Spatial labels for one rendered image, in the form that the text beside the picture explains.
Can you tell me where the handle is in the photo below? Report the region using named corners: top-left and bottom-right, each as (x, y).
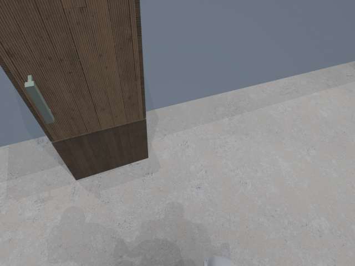
top-left (25, 75), bottom-right (54, 124)

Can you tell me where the cupboard door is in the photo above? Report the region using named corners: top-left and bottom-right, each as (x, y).
top-left (0, 0), bottom-right (143, 141)

